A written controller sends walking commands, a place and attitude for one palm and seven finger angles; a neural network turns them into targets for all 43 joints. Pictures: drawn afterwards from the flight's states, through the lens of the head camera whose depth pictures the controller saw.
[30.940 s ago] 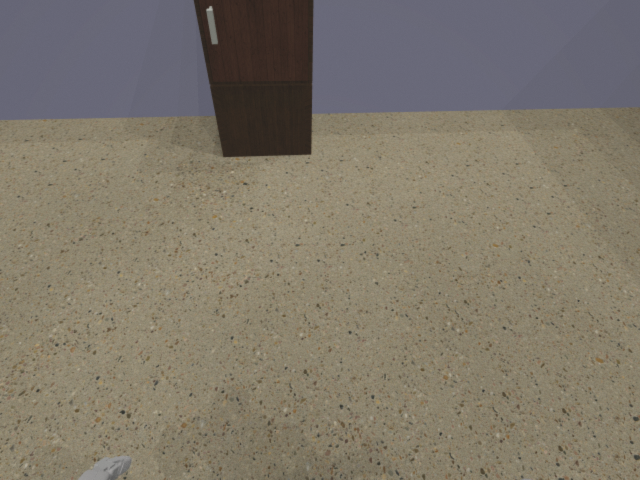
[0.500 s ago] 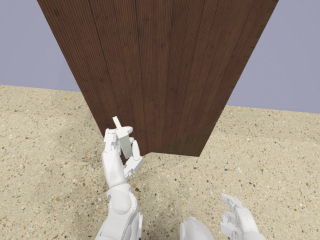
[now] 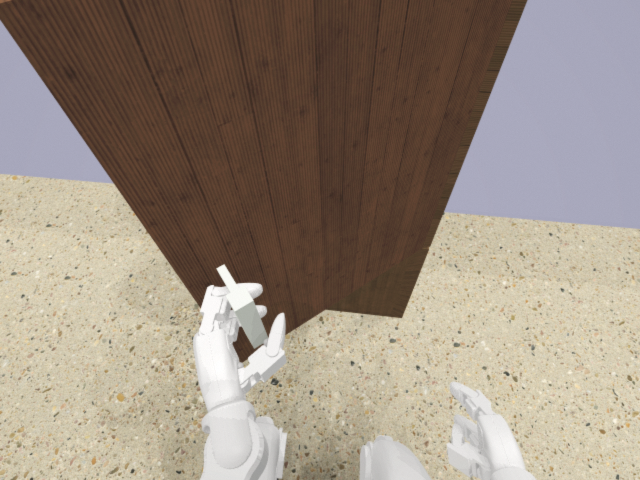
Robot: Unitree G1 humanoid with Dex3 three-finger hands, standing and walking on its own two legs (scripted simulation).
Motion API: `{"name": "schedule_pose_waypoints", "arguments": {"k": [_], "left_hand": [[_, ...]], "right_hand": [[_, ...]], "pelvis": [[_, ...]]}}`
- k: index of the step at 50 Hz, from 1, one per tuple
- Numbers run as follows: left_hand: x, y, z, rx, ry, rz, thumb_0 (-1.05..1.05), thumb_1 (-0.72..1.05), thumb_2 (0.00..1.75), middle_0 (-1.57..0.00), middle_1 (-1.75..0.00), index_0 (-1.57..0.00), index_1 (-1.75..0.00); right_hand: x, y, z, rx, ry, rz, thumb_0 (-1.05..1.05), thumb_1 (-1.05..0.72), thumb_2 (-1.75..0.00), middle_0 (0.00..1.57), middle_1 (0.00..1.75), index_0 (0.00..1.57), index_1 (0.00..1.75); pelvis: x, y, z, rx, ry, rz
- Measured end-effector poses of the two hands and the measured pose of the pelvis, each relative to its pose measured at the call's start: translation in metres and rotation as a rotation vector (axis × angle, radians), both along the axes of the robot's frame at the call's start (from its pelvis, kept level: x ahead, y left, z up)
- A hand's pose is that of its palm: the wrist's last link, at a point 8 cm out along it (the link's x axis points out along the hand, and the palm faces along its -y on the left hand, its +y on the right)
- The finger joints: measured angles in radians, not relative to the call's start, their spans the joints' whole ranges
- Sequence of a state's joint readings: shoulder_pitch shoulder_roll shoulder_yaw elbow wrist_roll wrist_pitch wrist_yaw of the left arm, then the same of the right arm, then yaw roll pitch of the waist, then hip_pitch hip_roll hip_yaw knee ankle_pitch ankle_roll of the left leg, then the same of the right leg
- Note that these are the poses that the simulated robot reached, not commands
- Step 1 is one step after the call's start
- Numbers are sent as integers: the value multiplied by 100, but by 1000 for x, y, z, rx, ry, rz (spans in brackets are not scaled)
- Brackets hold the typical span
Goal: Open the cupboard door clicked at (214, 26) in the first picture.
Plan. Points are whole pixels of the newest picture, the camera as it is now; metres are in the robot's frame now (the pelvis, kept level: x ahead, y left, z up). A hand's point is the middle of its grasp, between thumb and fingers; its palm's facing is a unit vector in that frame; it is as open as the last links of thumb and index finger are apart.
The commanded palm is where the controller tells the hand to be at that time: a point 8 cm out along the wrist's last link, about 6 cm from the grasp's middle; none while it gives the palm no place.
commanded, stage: open thumb and fingers to let go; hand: left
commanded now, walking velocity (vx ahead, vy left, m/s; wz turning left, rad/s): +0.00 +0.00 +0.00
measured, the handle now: (241, 307) +0.32 +0.11 +0.02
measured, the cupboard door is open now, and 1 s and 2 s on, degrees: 41 43 43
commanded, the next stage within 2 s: slide the hand sideways off the handle in 0.56 s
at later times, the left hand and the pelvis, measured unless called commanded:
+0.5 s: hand (266, 349) +0.27 +0.08 +0.02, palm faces +0.26 -0.97 -0.02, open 14.7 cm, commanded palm +0.23 +0.12 +0.02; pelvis -0.01 +0.02 +0.00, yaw -1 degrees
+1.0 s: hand (256, 384) +0.23 +0.08 +0.03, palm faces -0.15 -0.98 +0.09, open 16.2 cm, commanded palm +0.21 +0.13 +0.02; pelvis -0.01 +0.06 -0.01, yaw -3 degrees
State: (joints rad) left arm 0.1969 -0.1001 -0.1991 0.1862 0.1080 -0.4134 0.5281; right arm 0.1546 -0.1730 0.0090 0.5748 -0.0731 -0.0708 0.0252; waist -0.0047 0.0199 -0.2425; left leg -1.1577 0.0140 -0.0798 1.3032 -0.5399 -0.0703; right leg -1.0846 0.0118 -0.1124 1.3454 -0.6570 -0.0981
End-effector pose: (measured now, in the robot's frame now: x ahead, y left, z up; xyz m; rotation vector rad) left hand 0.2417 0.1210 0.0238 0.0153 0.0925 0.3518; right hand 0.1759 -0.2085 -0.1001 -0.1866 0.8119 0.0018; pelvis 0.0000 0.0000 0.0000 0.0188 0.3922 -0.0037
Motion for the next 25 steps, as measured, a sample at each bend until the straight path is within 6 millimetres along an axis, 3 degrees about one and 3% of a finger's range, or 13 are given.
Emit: {"name": "schedule_pose_waypoints", "arguments": {"k": [7,14,25], "left_hand": [[-4,-2,0,1,-4,-17,0,7,54,-31,-124,-35,-126],[-1,1,-3,-5,-36,-30,0,-30,38,-32,-121,-31,-119],[-4,4,-1,-5,-18,-91,-1,-48,31,-27,-84,-28,-83]], "right_hand": [[-19,-9,-5,-14,40,-27,1,-91,-89,20,30,20,30],[-24,-9,-11,-34,52,-39,1,-91,-89,20,30,20,30],[-15,18,4,-15,-6,-30,1,-91,-89,20,30,20,30]], "pelvis": [[-2,0,1,1,1,-4],[-6,7,-5,-5,6,-7],[-7,23,0,-24,-11,-14]]}}
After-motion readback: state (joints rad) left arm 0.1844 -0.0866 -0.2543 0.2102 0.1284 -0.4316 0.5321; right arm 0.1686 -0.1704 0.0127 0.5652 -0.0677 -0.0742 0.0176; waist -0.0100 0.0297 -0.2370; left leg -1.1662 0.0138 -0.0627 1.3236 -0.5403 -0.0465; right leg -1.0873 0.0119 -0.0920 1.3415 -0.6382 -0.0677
